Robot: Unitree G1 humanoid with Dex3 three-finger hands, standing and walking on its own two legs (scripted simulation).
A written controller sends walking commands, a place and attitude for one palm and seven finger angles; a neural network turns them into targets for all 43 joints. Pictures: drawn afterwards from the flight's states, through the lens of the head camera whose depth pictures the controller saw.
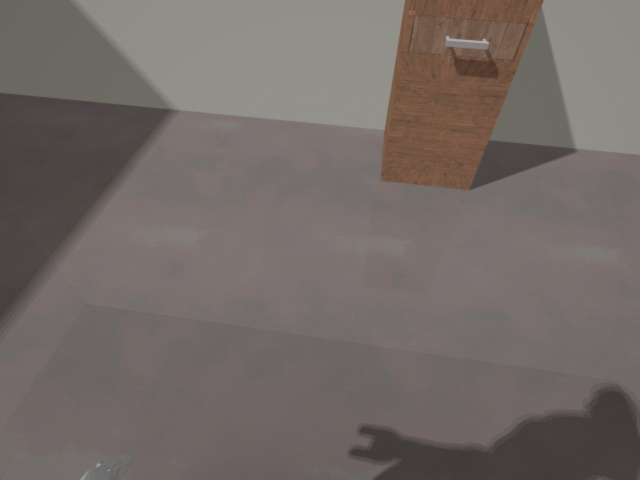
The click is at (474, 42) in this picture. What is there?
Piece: drawer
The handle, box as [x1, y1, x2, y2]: [445, 36, 488, 49]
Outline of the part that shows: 445,42 446,46 485,49 488,45 488,42 485,39 482,39 481,41 449,39 448,36 446,36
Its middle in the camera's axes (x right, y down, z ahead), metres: +0.53 -0.72 +1.40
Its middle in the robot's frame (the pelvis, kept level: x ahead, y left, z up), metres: +1.55 -0.46 -0.07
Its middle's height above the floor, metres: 0.70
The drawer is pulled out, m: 0.00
